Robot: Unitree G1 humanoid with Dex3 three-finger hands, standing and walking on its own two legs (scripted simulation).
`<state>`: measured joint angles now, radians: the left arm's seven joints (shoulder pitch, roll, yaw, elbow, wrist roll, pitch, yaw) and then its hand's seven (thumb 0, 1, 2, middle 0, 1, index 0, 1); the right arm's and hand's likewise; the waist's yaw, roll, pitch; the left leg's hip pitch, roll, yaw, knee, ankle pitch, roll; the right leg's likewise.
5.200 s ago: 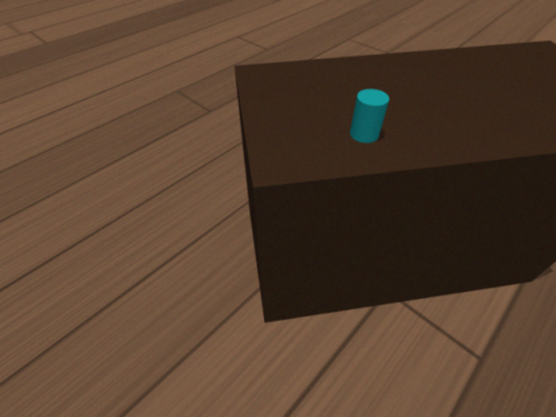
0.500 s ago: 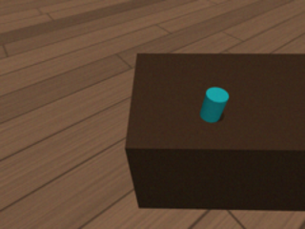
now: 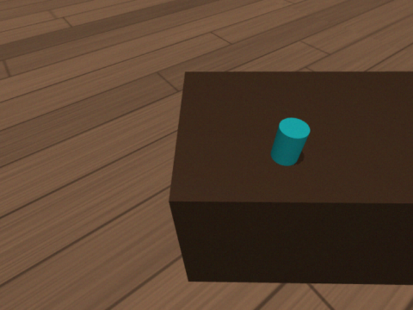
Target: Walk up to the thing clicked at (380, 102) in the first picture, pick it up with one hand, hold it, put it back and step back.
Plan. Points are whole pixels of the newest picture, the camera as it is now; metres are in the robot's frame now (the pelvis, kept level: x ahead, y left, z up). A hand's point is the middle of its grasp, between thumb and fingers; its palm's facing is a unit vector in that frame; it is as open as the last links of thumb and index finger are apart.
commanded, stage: stand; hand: right
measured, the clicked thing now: (288, 142) +0.49 -0.20 +0.02
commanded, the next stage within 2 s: rise first in 0.48 s
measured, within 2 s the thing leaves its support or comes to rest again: neither
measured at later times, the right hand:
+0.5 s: hand out of the picture +0.06 -0.25 -0.16, palm faces -0.03 +0.94 -0.34, open 7.4 cm
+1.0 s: hand (338, 286) +0.18 -0.25 -0.09, palm faces +0.25 +0.91 -0.34, open 14.6 cm
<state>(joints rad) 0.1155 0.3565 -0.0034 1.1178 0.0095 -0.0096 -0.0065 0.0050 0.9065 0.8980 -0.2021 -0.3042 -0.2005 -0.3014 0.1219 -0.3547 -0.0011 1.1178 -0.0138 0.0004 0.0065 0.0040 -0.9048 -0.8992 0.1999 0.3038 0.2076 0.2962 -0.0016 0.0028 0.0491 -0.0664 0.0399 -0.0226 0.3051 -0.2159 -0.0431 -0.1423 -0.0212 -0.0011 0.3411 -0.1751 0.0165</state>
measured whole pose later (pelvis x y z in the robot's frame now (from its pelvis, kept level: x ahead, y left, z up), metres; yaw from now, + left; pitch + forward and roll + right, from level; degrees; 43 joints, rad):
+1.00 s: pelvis +0.01 +0.01 -0.01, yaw +0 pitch +2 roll +0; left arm 0.17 0.24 0.09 0.75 -0.05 -0.05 0.06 0.00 0.02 0.19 -0.06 -0.07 -0.06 -0.06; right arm 0.21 -0.30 -0.15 0.60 0.05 -0.07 -0.07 0.00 -0.02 -0.21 0.06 0.06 0.07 0.06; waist -0.02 -0.02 -0.03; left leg -0.18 0.03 -0.01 0.41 -0.27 -0.03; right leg -0.25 -0.03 0.01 0.43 -0.22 0.03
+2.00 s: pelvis -0.01 +0.01 -0.01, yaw -1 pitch -4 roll +0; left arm 0.27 0.22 0.15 0.58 -0.02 -0.11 0.04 -0.01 -0.55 0.05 -0.06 -0.05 -0.05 -0.06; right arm 0.46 -0.31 -0.30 -0.17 0.04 -0.23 -0.02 -0.01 0.55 -0.04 0.05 0.06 0.06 0.05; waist -0.05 -0.05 0.04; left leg -0.09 0.03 0.00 0.43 -0.27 -0.02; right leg -0.16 -0.02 0.03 0.41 -0.19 0.03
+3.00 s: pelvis -0.01 +0.02 -0.01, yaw -2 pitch -2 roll +0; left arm 0.19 0.22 0.11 0.66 -0.01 -0.11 0.11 -0.01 -0.52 0.04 -0.05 -0.05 -0.05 -0.05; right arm 0.12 -0.39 -0.49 0.07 0.18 -0.24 0.22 -0.01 0.58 -0.05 0.03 0.06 0.05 0.06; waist -0.03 -0.04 0.00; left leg -0.13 0.03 0.02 0.46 -0.29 -0.02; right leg -0.20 -0.03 0.05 0.45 -0.21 0.04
